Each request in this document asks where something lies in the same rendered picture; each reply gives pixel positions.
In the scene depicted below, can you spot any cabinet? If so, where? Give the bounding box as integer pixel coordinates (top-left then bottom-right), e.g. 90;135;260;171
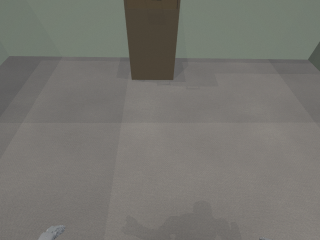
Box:
123;0;181;80

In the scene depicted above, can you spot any left robot hand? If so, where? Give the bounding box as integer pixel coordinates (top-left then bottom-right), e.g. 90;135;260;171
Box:
37;225;66;240

